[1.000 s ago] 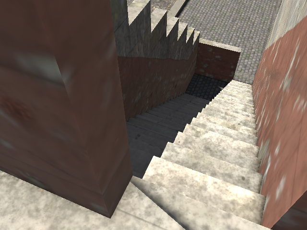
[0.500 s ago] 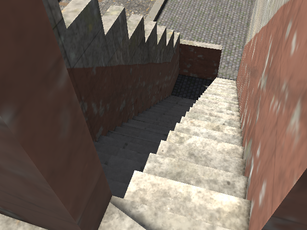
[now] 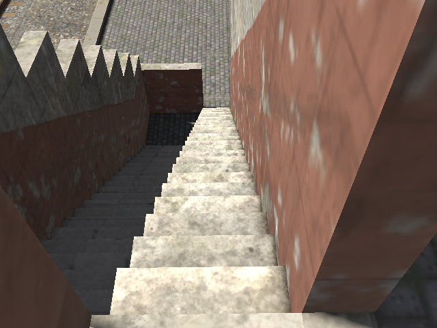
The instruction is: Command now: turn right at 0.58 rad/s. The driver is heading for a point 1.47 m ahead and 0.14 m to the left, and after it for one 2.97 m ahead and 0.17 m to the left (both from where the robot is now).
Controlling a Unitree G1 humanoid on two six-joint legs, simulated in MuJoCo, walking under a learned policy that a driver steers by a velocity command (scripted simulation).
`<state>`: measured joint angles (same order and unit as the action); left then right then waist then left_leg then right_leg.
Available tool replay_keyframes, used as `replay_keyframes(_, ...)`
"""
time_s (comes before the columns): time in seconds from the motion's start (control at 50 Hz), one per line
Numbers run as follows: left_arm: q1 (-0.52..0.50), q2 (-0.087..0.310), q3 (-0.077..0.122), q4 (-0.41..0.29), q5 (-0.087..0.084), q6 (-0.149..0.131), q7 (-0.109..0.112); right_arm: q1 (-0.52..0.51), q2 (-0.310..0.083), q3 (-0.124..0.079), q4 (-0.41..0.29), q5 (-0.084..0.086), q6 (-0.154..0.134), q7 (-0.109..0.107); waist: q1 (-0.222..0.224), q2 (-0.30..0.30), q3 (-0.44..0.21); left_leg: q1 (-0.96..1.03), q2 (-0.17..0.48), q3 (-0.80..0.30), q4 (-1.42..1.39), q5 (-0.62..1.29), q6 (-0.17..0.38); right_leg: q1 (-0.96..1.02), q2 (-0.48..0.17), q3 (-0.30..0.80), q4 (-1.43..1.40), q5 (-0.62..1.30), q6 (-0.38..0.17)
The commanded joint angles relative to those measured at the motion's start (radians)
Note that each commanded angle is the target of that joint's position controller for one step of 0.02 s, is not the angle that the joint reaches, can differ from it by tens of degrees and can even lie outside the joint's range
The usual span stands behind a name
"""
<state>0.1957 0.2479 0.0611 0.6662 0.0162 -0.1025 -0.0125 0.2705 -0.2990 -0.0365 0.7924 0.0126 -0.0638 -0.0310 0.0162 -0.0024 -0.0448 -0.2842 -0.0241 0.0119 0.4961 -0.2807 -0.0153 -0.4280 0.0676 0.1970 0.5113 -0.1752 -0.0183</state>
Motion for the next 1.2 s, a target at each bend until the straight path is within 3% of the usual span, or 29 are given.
replay_keyframes(0.02,0.035,0.046,0.001,-0.075,-0.001,-0.008,0.009,0.092,-0.210,-0.045,-0.066,0.008,-0.049,0.003,-0.032,0.107,-0.138,0.306,0.311,-0.281,-0.211,0.489,0.321,-0.127,-0.025,0.087,0.154,-0.192,-0.017)
replay_keyframes(0.04,0.011,0.050,-0.002,-0.121,0.035,-0.028,0.021,0.008,-0.228,-0.045,-0.094,-0.066,-0.056,0.009,-0.009,0.168,-0.035,0.301,0.560,-0.558,-0.276,0.553,0.514,-0.411,0.010,-0.021,0.355,-0.400,0.111)
replay_keyframes(0.06,-0.030,0.125,0.012,-0.077,0.028,-0.021,0.032,-0.039,-0.150,-0.035,-0.117,-0.078,-0.059,0.007,-0.038,0.029,-0.032,0.260,0.516,-0.450,-0.303,0.421,0.437,-0.405,-0.083,-0.034,0.521,-0.328,0.125)
replay_keyframes(0.08,0.024,0.169,0.031,-0.053,0.025,-0.015,0.041,-0.134,-0.107,-0.021,-0.153,-0.028,-0.068,0.021,0.013,0.085,-0.037,0.206,0.397,-0.325,-0.296,0.316,0.333,-0.345,-0.058,-0.046,0.613,-0.263,0.133)
replay_keyframes(0.1,0.059,0.204,0.049,-0.021,0.015,-0.014,0.046,-0.225,-0.067,-0.009,-0.189,-0.013,-0.072,0.028,0.021,0.103,-0.005,0.172,0.325,-0.211,-0.284,0.322,0.277,-0.336,-0.046,-0.057,0.697,-0.197,0.145)
replay_keyframes(0.12,0.058,0.166,0.040,-0.023,0.029,-0.012,0.044,-0.218,-0.056,-0.008,-0.194,-0.009,-0.071,0.029,0.012,0.114,-0.007,0.177,0.290,-0.141,-0.284,0.304,0.254,-0.335,-0.059,-0.072,0.734,-0.130,0.141)
replay_keyframes(0.14,0.063,0.145,0.032,-0.020,0.037,-0.007,0.030,-0.183,-0.057,-0.012,-0.192,-0.014,-0.072,0.021,-0.009,0.089,-0.006,0.190,0.276,-0.109,-0.313,0.181,0.242,-0.333,-0.080,-0.100,0.752,-0.059,0.129)
replay_keyframes(0.18,0.035,0.116,0.027,-0.021,0.015,0.002,0.012,-0.061,-0.052,-0.013,-0.148,-0.031,-0.073,0.021,-0.076,0.086,0.055,0.272,0.278,-0.115,-0.355,-0.023,0.226,-0.417,-0.091,-0.076,0.710,0.019,0.120)
replay_keyframes(0.3,-0.067,0.083,0.017,-0.011,0.014,-0.009,0.038,0.072,-0.008,-0.001,-0.045,-0.058,-0.051,0.107,-0.096,0.094,0.076,0.495,0.331,-0.092,-0.373,0.095,0.273,-0.598,-0.104,-0.032,0.476,0.131,0.086)
replay_keyframes(0.42,-0.099,0.029,-0.019,-0.010,0.015,0.000,-0.045,0.055,-0.027,-0.009,-0.015,-0.063,-0.049,0.095,-0.070,0.089,0.073,0.320,0.301,0.079,-0.380,0.360,0.255,-0.342,-0.148,-0.173,0.224,0.136,0.053)
replay_keyframes(0.44,-0.166,-0.003,-0.015,-0.024,0.003,0.033,-0.052,0.168,-0.088,-0.032,0.073,-0.012,-0.029,0.065,-0.083,0.004,0.144,0.229,0.236,0.160,-0.296,0.527,0.160,-0.211,-0.100,-0.286,0.154,0.105,0.044)
replay_keyframes(0.5,-0.096,0.003,-0.017,-0.006,0.006,0.057,-0.039,0.171,-0.083,-0.030,0.101,-0.026,-0.005,0.055,-0.048,0.143,0.122,0.238,0.257,0.136,-0.214,0.703,0.123,-0.060,-0.057,-0.279,0.061,0.036,-0.003)
replay_keyframes(0.54,0.087,0.043,-0.005,0.081,0.024,0.049,-0.018,0.087,-0.082,-0.034,0.081,-0.018,0.005,0.049,0.044,0.144,-0.001,0.274,0.241,0.134,-0.033,0.833,0.081,0.169,-0.029,-0.275,-0.078,0.114,-0.038)
replay_keyframes(0.56,0.196,0.087,0.006,0.120,0.042,0.034,-0.003,0.038,-0.073,-0.028,0.051,-0.003,0.000,0.044,0.092,0.096,-0.115,0.164,0.198,0.143,0.124,0.629,0.045,0.403,-0.121,-0.184,-0.059,0.352,-0.036)
replay_keyframes(0.58,0.303,0.210,0.032,0.143,0.063,0.030,0.011,0.157,0.049,0.003,0.029,0.026,-0.007,0.049,0.066,-0.147,-0.259,-0.098,0.104,0.141,0.414,0.037,0.009,0.719,-0.387,0.089,0.002,0.618,-0.115)
replay_keyframes(0.6,0.320,0.246,0.058,0.164,0.008,0.042,0.015,0.236,0.039,0.003,0.086,0.022,0.014,0.043,0.066,-0.232,-0.359,-0.124,0.043,0.029,0.582,-0.278,0.014,0.679,-0.457,0.218,-0.061,0.591,-0.186)
replay_keyframes(0.62,0.250,0.195,0.045,0.155,-0.002,0.049,0.009,0.226,-0.002,-0.011,0.102,-0.005,0.032,0.042,0.038,-0.115,-0.245,-0.138,0.071,-0.040,0.673,-0.268,0.020,0.540,-0.413,0.152,-0.114,0.332,-0.168)
replay_keyframes(0.66,0.092,0.104,0.016,0.148,-0.010,0.063,0.011,0.184,0.001,-0.013,0.104,-0.037,0.041,0.054,-0.017,-0.088,-0.001,-0.162,0.120,-0.052,0.638,-0.162,0.028,0.254,-0.343,0.060,-0.290,-0.162,-0.096)
replay_keyframes(0.68,0.052,0.092,0.012,0.154,-0.017,0.064,0.015,0.177,-0.014,-0.020,0.101,-0.053,0.050,0.058,-0.038,-0.119,0.052,-0.141,0.126,-0.043,0.622,-0.118,0.023,0.173,-0.316,0.025,-0.344,-0.196,-0.072)
replay_keyframes(0.76,0.058,0.119,0.029,0.207,-0.016,0.035,0.011,0.220,0.001,-0.024,0.133,-0.049,0.065,0.065,-0.059,-0.086,0.060,-0.116,0.126,-0.046,0.687,-0.027,0.022,0.123,-0.325,-0.060,-0.388,-0.183,-0.078)
replay_keyframes(0.84,0.071,0.133,0.034,0.215,0.025,0.030,0.038,0.087,0.000,-0.031,0.076,-0.056,0.084,0.055,-0.045,-0.051,0.092,-0.262,0.136,-0.067,0.698,0.065,0.037,0.173,-0.364,-0.096,-0.404,-0.184,-0.119)
replay_keyframes(0.98,0.171,0.123,0.025,0.231,0.021,0.016,0.048,-0.083,0.042,-0.017,-0.013,-0.064,0.099,0.056,-0.003,-0.052,0.100,-0.347,0.133,-0.025,0.510,0.084,0.022,0.296,-0.412,-0.235,-0.302,0.116,-0.153)
replay_keyframes(1.0,0.108,0.031,0.008,0.154,0.057,-0.043,0.019,0.047,0.049,-0.001,0.016,-0.053,0.050,0.063,-0.031,-0.077,0.076,-0.342,0.195,-0.165,0.450,0.010,0.025,0.326,-0.487,-0.155,-0.376,0.094,-0.283)
replay_keyframes(1.02,0.159,0.049,0.017,0.197,0.046,-0.054,0.021,0.022,0.041,-0.008,0.007,-0.071,0.029,0.058,-0.015,-0.051,0.093,-0.387,0.181,-0.142,0.390,-0.015,0.031,0.388,-0.497,-0.129,-0.416,-0.070,-0.302)
replay_keyframes(1.04,0.180,0.065,0.019,0.212,0.044,-0.055,0.023,-0.019,0.051,0.000,0.003,-0.082,0.022,0.059,0.001,-0.020,0.108,-0.453,0.176,-0.126,0.334,0.025,0.033,0.460,-0.507,-0.128,-0.426,-0.143,-0.294)
replay_keyframes(1.08,0.196,0.110,0.034,0.210,0.038,-0.040,0.041,-0.092,0.058,0.005,-0.026,-0.064,0.010,0.068,0.032,0.001,0.073,-0.462,0.159,-0.091,0.260,0.025,0.038,0.529,-0.494,-0.184,-0.424,-0.130,-0.283)
replay_keyframes(1.12,0.185,0.093,0.028,0.192,0.041,-0.025,0.047,-0.131,0.055,0.002,-0.035,-0.064,0.010,0.075,0.036,-0.013,0.074,-0.387,0.139,-0.057,0.215,0.030,0.040,0.487,-0.462,-0.277,-0.430,-0.035,-0.251)
replay_keyframes(1.16,0.134,0.082,0.018,0.177,0.084,-0.019,0.050,-0.093,0.073,0.008,-0.034,-0.062,0.025,0.093,-0.007,-0.090,0.048,-0.363,0.144,-0.072,0.230,0.021,0.058,0.500,-0.498,-0.345,-0.370,0.228,-0.246)
replay_keyframes(1.2,0.219,0.104,0.028,0.207,0.090,-0.009,0.063,-0.151,0.063,0.002,-0.031,-0.069,-0.013,0.096,0.038,-0.032,0.043,-0.320,0.113,-0.028,0.216,0.036,0.067,0.490,-0.447,-0.426,-0.372,0.172,-0.205)
